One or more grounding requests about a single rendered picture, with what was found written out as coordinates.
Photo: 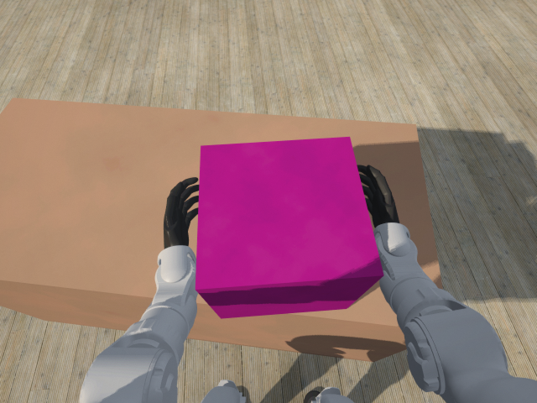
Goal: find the right robot forearm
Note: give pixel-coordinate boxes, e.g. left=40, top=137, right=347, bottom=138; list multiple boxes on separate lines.
left=373, top=222, right=508, bottom=371

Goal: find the carton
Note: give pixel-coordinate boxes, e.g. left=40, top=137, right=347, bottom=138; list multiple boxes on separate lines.
left=196, top=137, right=383, bottom=319

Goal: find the robot left shin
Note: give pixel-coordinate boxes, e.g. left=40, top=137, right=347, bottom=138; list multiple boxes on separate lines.
left=218, top=379, right=239, bottom=391

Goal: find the left robot forearm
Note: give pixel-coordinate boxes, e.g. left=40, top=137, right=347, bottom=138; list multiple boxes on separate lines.
left=79, top=245, right=198, bottom=403

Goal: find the left robot upper arm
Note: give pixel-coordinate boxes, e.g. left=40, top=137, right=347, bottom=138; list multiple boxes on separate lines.
left=81, top=347, right=178, bottom=403

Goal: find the pedestal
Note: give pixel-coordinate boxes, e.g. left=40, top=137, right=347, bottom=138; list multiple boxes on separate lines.
left=0, top=98, right=443, bottom=362

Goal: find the robot left thigh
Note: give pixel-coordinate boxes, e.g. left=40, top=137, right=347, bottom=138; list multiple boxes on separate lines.
left=201, top=386, right=246, bottom=403

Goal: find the right robot upper arm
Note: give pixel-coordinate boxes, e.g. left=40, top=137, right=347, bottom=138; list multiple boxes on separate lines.
left=404, top=308, right=537, bottom=403

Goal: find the left robot hand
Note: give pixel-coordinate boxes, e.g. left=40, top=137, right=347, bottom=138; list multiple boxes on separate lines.
left=164, top=177, right=199, bottom=249

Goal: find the right robot hand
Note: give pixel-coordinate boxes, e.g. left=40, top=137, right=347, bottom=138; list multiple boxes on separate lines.
left=357, top=165, right=399, bottom=227

